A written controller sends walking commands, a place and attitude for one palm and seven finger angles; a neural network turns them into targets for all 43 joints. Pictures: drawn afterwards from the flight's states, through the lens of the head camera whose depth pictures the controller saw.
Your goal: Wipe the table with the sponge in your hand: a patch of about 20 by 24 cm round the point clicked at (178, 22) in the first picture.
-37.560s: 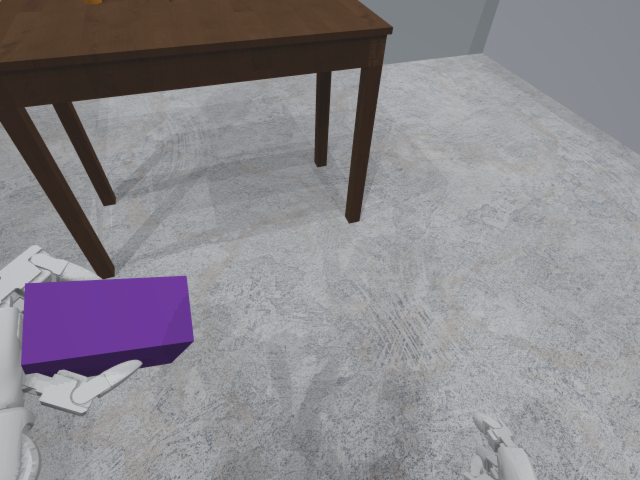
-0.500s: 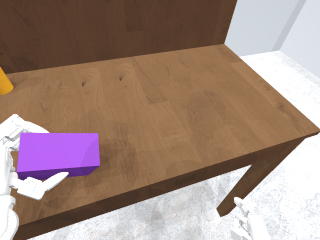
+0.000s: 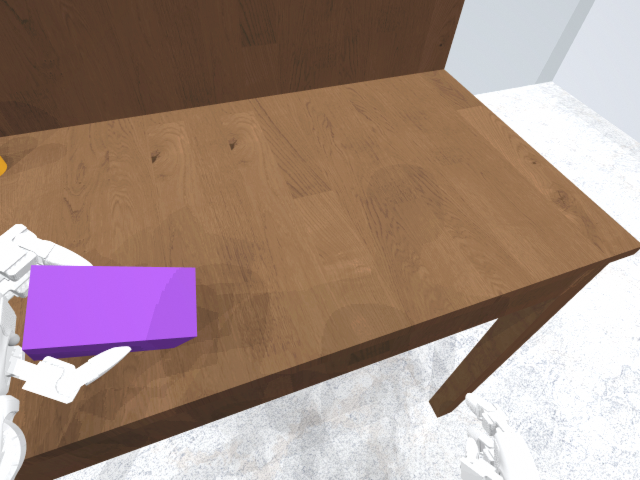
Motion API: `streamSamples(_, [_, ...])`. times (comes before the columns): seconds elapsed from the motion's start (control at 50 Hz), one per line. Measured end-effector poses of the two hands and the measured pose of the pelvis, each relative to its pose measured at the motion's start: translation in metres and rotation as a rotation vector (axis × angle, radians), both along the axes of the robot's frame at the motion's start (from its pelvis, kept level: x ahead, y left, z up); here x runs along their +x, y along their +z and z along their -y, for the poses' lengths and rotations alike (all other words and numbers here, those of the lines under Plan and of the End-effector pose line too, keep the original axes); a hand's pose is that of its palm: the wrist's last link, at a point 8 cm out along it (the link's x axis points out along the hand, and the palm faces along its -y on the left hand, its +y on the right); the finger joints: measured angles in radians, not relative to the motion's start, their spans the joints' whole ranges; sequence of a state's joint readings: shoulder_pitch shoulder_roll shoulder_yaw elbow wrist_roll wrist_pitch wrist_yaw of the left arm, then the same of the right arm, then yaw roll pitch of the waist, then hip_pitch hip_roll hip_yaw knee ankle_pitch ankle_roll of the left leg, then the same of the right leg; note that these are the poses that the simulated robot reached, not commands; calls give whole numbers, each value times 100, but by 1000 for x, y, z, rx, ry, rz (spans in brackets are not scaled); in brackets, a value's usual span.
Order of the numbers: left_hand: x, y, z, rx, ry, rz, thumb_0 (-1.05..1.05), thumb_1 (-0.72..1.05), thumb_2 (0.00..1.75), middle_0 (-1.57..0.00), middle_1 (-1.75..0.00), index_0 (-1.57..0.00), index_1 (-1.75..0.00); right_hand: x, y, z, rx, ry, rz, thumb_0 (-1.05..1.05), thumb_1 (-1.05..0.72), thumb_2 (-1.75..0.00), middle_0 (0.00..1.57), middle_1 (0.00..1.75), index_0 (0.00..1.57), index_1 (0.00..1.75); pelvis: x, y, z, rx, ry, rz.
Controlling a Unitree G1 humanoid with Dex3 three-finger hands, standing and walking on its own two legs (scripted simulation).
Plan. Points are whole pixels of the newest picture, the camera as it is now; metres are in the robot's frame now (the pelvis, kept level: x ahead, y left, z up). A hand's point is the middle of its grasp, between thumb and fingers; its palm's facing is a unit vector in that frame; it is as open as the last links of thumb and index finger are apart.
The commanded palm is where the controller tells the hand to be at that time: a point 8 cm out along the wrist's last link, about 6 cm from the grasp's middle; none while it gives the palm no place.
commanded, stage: come to a stop and stand still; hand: left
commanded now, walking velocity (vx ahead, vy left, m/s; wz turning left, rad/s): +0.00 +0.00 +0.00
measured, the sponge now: (139, 312) +0.24 +0.20 +0.13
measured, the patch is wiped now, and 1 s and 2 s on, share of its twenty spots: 0.00 0.00 0.00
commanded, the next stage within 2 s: look again from close up in 0.44 s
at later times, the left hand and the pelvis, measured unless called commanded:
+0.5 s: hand (55, 308) +0.23 +0.26 +0.16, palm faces +0.40 -0.84 -0.36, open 10.3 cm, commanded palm +0.17 +0.29 +0.18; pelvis +0.01 +0.00 +0.00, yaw +1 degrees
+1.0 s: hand (54, 315) +0.22 +0.25 +0.16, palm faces +0.42 -0.83 -0.36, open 10.3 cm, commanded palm +0.16 +0.28 +0.18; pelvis +0.01 +0.00 +0.00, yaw +1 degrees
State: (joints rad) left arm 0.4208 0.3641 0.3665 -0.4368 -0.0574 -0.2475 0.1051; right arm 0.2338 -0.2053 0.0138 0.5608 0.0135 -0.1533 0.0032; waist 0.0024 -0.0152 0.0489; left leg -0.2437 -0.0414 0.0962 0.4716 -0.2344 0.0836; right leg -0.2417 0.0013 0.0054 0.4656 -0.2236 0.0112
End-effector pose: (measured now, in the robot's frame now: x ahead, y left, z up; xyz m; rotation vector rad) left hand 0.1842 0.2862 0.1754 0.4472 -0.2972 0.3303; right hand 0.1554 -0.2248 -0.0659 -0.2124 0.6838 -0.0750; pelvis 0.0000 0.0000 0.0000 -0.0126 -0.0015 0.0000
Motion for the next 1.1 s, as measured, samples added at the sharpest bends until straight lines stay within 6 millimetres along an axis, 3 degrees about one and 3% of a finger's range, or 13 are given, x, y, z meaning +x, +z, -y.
streamSamples(0.18, [-1,-2,-15,-26,64,37,-1,-53,104,-71,-132,-72,-135,14,-1,-8,-32,36,-35,2,-90,-89,20,30,20,30,11,1,0,-8,20,10])
streamSamples(0.42, [6,0,-7,-19,18,19,-1,-53,104,-71,-132,-72,-134,44,18,-15,-34,48,56,1,-90,-89,20,30,20,30,13,2,-2,-13,19,13])
streamSamples(0.82, [-7,-1,-8,-30,72,-10,-1,-53,104,-71,-132,-72,-135,17,3,-8,-35,26,-34,1,-90,-89,20,30,20,30,5,4,1,-14,27,18])
streamSamples(1.1, [-2,0,-6,-25,65,-15,-1,-53,104,-71,-132,-72,-135,22,5,-1,-28,7,-22,1,-90,-89,20,30,20,30,5,3,6,-1,7,18])
